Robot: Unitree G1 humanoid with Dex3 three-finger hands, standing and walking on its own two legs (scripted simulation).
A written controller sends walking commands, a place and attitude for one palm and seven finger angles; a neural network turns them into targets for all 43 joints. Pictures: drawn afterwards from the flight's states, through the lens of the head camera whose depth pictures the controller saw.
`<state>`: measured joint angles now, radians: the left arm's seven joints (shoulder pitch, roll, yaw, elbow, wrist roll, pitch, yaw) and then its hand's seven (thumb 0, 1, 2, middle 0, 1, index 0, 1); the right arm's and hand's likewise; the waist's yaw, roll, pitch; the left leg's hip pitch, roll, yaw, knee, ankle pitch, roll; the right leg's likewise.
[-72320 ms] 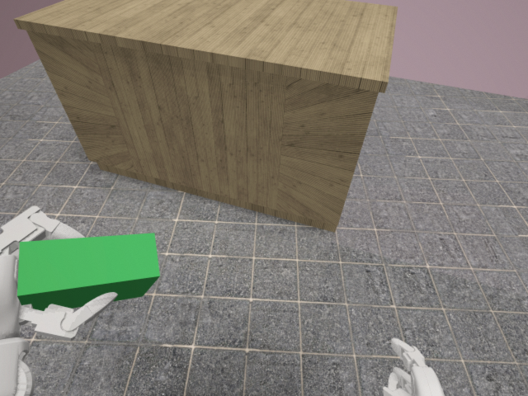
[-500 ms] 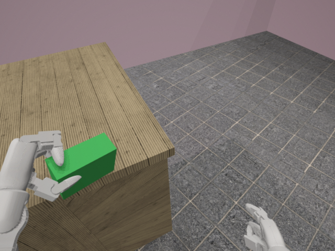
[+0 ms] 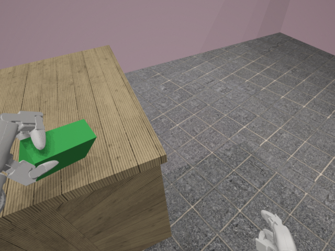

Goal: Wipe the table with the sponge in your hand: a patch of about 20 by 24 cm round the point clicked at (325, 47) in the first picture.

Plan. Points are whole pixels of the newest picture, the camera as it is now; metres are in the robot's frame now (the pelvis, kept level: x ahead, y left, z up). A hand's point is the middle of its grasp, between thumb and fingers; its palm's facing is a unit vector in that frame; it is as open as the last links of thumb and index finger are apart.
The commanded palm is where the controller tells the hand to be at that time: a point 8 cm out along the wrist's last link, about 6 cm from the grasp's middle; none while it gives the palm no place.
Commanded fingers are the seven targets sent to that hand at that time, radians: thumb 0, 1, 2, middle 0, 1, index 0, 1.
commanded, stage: turn the palm down, sponge in hand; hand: left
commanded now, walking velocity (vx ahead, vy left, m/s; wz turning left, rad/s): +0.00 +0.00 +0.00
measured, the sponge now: (67, 146) +0.28 +0.26 +0.15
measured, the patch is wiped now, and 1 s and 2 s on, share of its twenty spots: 0.75 0.75 0.75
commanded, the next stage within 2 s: move the sponge above the wiping area in 1.38 s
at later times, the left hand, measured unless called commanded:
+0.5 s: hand out of the picture +0.21 +0.34 +0.23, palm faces +0.40 -0.24 -0.88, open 6.8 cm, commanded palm +0.16 +0.33 +0.28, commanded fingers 0.00 0.10 1.30 -1.20 -1.60 -1.20 -1.60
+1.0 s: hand out of the picture +0.20 +0.32 +0.23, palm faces +0.34 -0.15 -0.93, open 6.8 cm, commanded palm +0.15 +0.32 +0.30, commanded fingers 0.00 0.10 1.30 -1.20 -1.60 -1.20 -1.60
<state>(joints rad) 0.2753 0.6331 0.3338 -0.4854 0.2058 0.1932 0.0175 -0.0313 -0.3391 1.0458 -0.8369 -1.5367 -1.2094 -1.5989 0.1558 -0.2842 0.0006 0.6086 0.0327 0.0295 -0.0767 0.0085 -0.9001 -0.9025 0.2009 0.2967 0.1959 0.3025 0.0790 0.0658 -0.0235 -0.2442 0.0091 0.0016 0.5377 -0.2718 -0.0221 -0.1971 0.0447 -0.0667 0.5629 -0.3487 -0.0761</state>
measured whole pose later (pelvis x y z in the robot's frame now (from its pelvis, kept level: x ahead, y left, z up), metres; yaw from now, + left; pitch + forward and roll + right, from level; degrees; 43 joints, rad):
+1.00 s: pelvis -0.05 +0.04 +0.01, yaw -1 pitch -6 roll +1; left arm -0.02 0.60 0.06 -0.39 0.68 0.58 -0.06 -0.03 -0.33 1.05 -0.84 -1.53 -1.21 -1.60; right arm -0.01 -0.28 0.09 0.64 0.06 0.09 -0.06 0.01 -0.90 -0.90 0.20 0.30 0.20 0.30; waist 0.13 0.14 0.02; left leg -0.15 -0.03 0.03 0.38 -0.13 0.03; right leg -0.13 0.01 -0.04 0.45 -0.22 -0.03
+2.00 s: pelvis -0.02 +0.01 +0.01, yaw -2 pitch -5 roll +2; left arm -0.10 0.60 -0.04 -0.26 0.77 0.62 -0.09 -0.03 -0.33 1.05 -0.85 -1.52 -1.21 -1.60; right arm -0.02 -0.30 0.06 0.68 0.05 0.09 -0.08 0.01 -0.90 -0.90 0.20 0.30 0.20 0.30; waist 0.13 0.13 0.02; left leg -0.13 0.00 0.03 0.40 -0.18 -0.01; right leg -0.12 0.04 -0.03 0.47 -0.27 -0.07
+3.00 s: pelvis -0.01 +0.03 +0.01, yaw +0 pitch -2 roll +1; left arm -0.31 0.57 -0.10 0.05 0.88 0.59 -0.14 -0.02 -0.34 1.06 -0.85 -1.54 -1.21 -1.60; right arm 0.02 -0.29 0.07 0.70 0.05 0.10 -0.06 0.01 -0.90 -0.90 0.20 0.30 0.20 0.30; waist 0.11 0.12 -0.01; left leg -0.16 -0.03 0.02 0.37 -0.18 0.02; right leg -0.13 0.01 -0.04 0.43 -0.26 -0.04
